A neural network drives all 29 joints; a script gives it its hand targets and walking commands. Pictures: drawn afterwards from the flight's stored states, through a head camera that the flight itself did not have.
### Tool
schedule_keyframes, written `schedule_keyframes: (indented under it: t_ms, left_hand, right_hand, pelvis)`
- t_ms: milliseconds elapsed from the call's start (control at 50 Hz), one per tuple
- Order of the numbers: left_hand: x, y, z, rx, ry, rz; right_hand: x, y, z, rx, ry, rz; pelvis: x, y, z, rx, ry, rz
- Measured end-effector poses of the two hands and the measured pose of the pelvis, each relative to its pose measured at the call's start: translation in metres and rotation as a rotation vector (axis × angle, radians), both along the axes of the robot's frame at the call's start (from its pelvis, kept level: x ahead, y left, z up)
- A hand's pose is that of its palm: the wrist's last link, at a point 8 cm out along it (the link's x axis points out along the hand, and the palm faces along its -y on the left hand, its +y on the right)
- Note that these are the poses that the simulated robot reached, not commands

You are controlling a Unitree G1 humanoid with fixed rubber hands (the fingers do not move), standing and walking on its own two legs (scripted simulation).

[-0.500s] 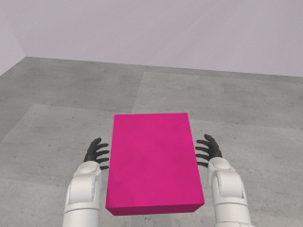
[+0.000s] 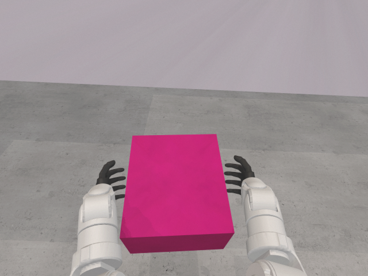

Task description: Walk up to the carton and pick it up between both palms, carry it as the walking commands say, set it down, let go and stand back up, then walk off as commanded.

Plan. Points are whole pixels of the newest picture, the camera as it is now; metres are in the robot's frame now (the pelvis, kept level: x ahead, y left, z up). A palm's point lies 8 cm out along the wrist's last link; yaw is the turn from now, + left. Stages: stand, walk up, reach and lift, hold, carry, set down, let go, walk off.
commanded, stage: set down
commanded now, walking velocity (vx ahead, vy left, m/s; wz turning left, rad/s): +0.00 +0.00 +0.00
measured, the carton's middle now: (176, 190) +0.36 +0.05 -0.05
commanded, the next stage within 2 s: none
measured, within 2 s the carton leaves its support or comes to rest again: neither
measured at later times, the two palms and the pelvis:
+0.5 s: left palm (118, 206) +0.31 +0.19 -0.06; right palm (240, 201) +0.34 -0.13 -0.06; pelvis +0.00 -0.01 -0.02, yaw +1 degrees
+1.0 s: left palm (120, 212) +0.34 +0.21 -0.15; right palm (229, 208) +0.37 -0.12 -0.15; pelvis -0.03 +0.00 -0.09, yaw +1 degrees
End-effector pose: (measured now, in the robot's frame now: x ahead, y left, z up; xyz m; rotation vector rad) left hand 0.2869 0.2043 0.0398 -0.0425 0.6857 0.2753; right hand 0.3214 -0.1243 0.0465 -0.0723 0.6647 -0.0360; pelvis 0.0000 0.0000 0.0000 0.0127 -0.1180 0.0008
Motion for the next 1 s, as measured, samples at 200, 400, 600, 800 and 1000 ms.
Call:
schedule_keyframes:
  t_ms: [200,400,600,800,1000]
  left_hand:
    - [0.007,-0.004,-0.041,-0.001,0.037,-0.022]
    - [0.017,-0.009,-0.082,0.014,0.043,-0.014]
    - [0.028,-0.008,-0.116,0.011,0.042,-0.023]
    - [0.037,0.000,-0.151,-0.001,0.043,-0.027]
    - [0.052,0.007,-0.186,-0.012,0.035,-0.026]
  right_hand:
    - [0.005,-0.006,-0.045,0.014,0.042,-0.006]
    - [0.018,-0.009,-0.090,0.020,0.051,-0.022]
    - [0.029,-0.008,-0.124,0.023,0.053,-0.030]
    - [0.039,-0.001,-0.159,0.023,0.058,-0.022]
    - [0.051,0.004,-0.195,0.032,0.057,-0.013]
  pelvis:
    - [0.000,0.005,-0.004,0.002,0.101,-0.003]
    - [0.001,-0.002,-0.015,-0.002,0.277,0.006]
    - [-0.004,-0.011,-0.031,-0.008,0.421,0.016]
    - [-0.018,-0.010,-0.054,-0.019,0.542,0.026]
    - [-0.034,-0.001,-0.087,-0.028,0.645,0.024]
